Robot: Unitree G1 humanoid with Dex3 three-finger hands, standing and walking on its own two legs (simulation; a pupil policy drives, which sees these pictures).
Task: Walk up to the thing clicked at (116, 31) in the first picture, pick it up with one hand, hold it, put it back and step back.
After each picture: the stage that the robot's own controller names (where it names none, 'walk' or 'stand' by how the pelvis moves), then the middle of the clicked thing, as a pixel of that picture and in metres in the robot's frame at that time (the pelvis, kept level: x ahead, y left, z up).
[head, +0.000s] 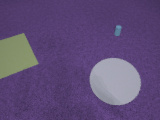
stand; (117, 30) +1.52 -0.46 -0.72
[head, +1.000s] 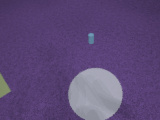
walk; (91, 38) +1.42 -0.02 -0.69
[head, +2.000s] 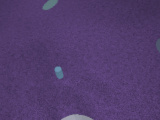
walk; (59, 72) +0.86 +0.28 -0.72
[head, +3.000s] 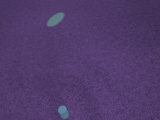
walk; (63, 112) +0.49 +0.23 -0.71
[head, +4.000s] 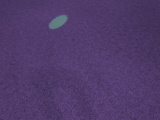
stand; out of the picture +0.37 +0.16 -0.70
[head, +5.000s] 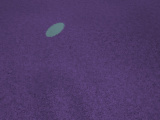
stand; out of the picture +0.34 +0.15 -0.72
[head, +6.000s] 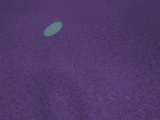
stand; out of the picture +0.35 +0.17 -0.73
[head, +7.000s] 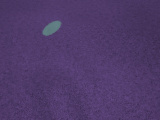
stand; out of the picture +0.33 +0.17 -0.73
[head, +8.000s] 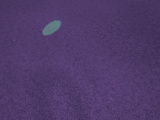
stand; out of the picture +0.33 +0.17 -0.73
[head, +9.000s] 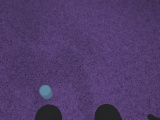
go down; (46, 92) +0.37 +0.17 -0.52
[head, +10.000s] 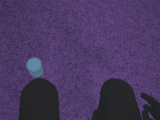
go down; (35, 68) +0.42 +0.20 -0.32
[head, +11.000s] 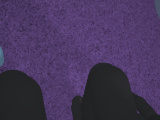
close in; out of the picture +0.40 +0.23 -0.24
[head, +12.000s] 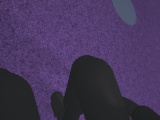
close; out of the picture +0.40 +0.25 -0.22
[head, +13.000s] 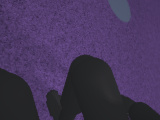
close; out of the picture +0.39 +0.25 -0.22
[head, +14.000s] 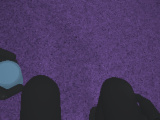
lift; (10, 77) +0.30 +0.24 -0.07
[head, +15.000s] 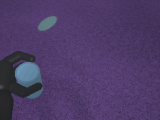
hold; (30, 81) +0.32 +0.16 +0.07
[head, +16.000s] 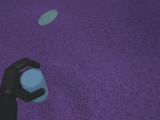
hold; (35, 86) +0.32 +0.16 +0.02
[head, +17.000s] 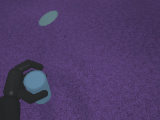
hold; (38, 88) +0.32 +0.15 +0.01
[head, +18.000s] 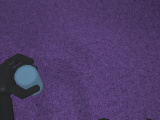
crouch; (30, 81) +0.34 +0.17 -0.04
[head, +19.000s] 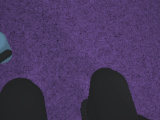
lower; out of the picture +0.43 +0.22 -0.11
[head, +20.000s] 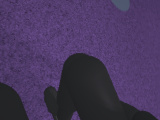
lower; out of the picture +0.42 +0.25 -0.23
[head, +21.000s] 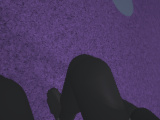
lower; out of the picture +0.40 +0.26 -0.22
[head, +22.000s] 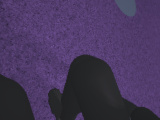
lower; out of the picture +0.40 +0.26 -0.22
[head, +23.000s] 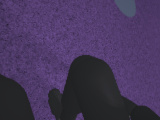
lower; out of the picture +0.40 +0.26 -0.22
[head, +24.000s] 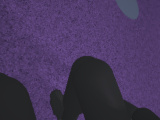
open; out of the picture +0.38 +0.23 -0.23
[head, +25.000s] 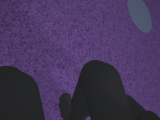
stand; out of the picture +0.37 +0.21 -0.24
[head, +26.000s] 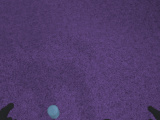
stand; (53, 112) +0.33 +0.15 -0.58
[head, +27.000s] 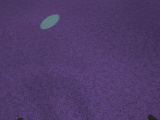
stand; out of the picture +0.32 +0.14 -0.66
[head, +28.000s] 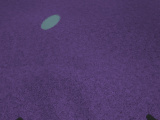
stand; out of the picture +0.32 +0.14 -0.67
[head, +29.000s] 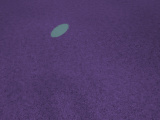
stand; out of the picture +0.35 +0.13 -0.72
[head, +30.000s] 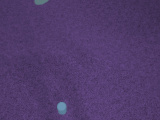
walk; (62, 108) +0.39 +0.11 -0.70
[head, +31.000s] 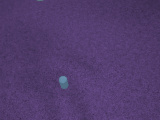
walk; (63, 82) +0.63 +0.18 -0.70
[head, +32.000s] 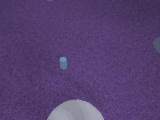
stand; (63, 63) +0.95 +0.16 -0.70
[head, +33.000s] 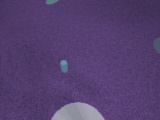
stand; (64, 66) +0.94 +0.16 -0.72
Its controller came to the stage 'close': yes
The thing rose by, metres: 0.73
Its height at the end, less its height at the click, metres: +0.00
